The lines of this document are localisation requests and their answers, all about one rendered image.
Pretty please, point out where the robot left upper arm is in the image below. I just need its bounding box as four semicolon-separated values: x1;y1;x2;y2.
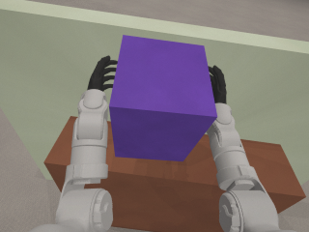
28;188;113;232

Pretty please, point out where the left robot forearm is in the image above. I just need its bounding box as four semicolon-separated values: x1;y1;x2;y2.
55;89;108;222

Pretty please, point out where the robot left hand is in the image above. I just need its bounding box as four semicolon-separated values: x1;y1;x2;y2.
87;55;118;92

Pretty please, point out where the robot right upper arm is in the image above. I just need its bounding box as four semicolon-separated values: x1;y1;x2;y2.
218;190;297;232

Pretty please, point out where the pedestal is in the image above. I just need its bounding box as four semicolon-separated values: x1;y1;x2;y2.
43;116;306;232

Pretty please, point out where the right robot forearm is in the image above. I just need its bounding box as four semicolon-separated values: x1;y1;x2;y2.
206;102;279;225

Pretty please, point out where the robot right hand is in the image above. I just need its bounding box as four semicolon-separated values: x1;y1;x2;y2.
208;65;227;104

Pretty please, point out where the carton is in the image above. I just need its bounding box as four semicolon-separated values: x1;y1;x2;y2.
109;35;217;161

